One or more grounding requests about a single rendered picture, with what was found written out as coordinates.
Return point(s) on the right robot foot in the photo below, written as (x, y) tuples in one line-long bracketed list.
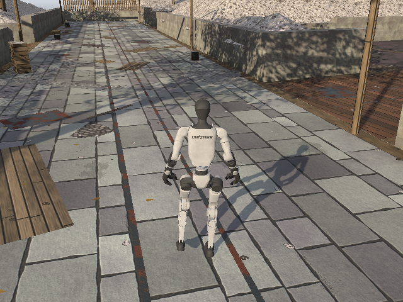
[(210, 252)]

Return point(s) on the left robot forearm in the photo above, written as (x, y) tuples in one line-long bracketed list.
[(170, 165)]

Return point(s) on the right robot hand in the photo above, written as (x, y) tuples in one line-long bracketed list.
[(230, 176)]

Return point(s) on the right robot forearm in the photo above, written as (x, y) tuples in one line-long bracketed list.
[(233, 166)]

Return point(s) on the left robot hand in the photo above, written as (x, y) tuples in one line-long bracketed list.
[(165, 178)]

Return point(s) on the robot left upper arm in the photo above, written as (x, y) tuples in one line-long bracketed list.
[(178, 143)]

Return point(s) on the robot left shin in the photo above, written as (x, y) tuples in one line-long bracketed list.
[(182, 219)]

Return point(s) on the robot right upper arm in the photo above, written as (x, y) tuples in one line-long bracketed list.
[(221, 132)]

